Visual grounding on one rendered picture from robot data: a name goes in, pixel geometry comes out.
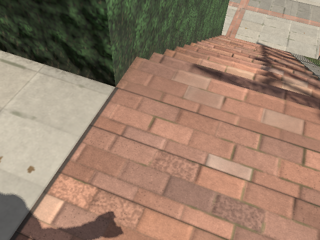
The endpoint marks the stairs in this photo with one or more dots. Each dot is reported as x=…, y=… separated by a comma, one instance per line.
x=249, y=65

